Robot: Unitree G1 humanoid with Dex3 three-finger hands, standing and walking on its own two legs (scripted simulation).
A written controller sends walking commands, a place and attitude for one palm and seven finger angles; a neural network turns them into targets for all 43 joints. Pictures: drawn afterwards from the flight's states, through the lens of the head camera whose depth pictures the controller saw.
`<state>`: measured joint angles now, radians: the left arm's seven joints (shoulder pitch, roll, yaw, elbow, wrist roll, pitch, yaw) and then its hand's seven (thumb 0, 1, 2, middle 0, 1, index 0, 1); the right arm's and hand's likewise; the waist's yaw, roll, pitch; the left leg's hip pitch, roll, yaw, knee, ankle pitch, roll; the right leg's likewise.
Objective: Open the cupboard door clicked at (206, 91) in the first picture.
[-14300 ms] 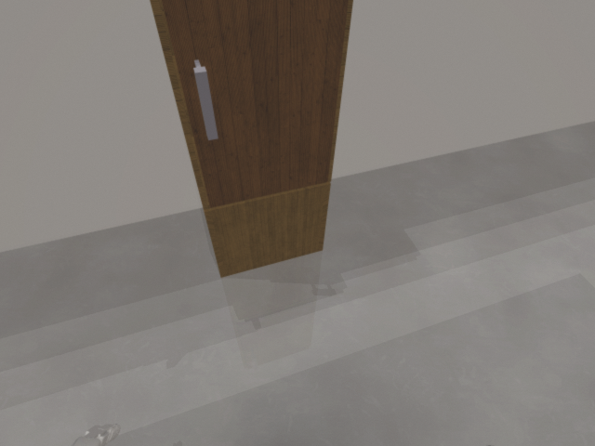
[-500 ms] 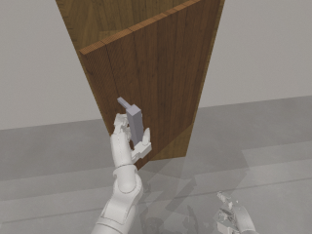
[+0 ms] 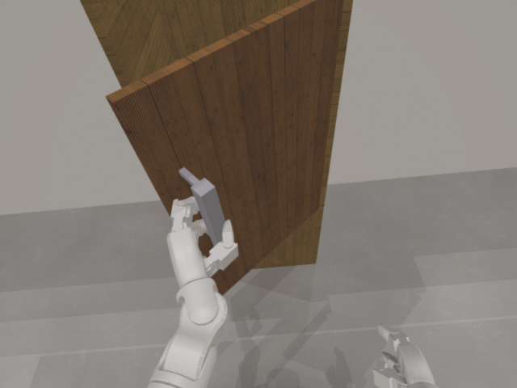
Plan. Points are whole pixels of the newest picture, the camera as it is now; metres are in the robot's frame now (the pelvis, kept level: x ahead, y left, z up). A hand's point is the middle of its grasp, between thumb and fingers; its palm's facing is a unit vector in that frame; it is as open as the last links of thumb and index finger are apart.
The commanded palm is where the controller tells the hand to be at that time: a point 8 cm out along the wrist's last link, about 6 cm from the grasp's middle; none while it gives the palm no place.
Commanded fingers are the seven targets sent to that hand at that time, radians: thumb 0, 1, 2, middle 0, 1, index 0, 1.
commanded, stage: open thumb and fingers to let go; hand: left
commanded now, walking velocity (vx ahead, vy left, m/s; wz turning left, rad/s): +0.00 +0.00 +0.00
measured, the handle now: (206, 213) +0.37 +0.10 +0.07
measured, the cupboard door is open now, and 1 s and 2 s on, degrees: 40 38 38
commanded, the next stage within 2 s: slide the hand sideways off the handle in 0.64 s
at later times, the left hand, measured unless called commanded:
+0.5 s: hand (213, 243) +0.32 +0.08 +0.07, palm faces +0.45 -0.89 -0.05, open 14.3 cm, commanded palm +0.28 +0.12 +0.06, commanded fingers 0.00 -0.50 0.30 -0.19 -0.55 -0.19 -0.55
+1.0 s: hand (211, 258) +0.29 +0.08 +0.07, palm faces -0.06 -1.00 +0.00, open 16.6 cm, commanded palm +0.27 +0.12 +0.06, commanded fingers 0.00 -0.50 0.30 -0.15 -0.30 -0.15 -0.30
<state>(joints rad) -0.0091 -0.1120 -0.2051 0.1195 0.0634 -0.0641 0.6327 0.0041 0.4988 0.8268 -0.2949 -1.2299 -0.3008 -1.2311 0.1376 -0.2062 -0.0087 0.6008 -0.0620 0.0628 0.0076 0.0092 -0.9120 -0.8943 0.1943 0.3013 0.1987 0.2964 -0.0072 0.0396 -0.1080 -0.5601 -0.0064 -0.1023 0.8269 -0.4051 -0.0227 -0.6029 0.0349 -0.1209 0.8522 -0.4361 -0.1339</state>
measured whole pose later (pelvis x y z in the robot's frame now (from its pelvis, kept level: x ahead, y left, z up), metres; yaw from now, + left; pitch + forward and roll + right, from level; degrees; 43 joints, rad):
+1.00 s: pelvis -0.05 +0.08 -0.01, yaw -3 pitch +7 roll +0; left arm -0.24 -0.05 -0.23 0.43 -0.03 -0.29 0.32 -0.02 -0.50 0.30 -0.15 -0.31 -0.08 -0.31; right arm 0.25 -0.20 0.01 0.58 -0.02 -0.03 -0.02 0.01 -0.91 -0.89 0.20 0.30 0.20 0.30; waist -0.02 0.05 -0.08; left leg -0.63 -0.04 -0.04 0.92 -0.42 0.00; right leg -0.67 0.01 -0.05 0.90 -0.36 -0.04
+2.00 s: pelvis -0.01 +0.06 -0.01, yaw -3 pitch +9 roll +0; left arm 0.46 0.06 -0.16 -0.21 -0.04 -0.27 0.14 -0.02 -0.50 0.30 -0.15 -0.30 -0.15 -0.30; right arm 0.24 -0.21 0.02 0.46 -0.02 -0.04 -0.02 0.01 -0.91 -0.89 0.20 0.30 0.20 0.30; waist 0.02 0.04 -0.09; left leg -0.60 -0.03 -0.06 0.94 -0.49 -0.02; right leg -0.65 0.02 -0.07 0.94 -0.44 -0.06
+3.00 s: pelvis +0.00 +0.10 +0.04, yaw -3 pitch -3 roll -1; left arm 0.51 0.31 0.17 -0.44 -0.03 -0.09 0.12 -0.01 0.18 0.59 -0.18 -0.30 -0.18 -0.30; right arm 0.22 -0.20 0.07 0.59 -0.01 -0.14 -0.08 0.01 -0.91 -0.89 0.20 0.30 0.20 0.30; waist 0.06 0.06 0.00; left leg -0.15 -0.05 -0.04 0.52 -0.32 0.04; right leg -0.18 0.00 -0.03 0.49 -0.26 0.00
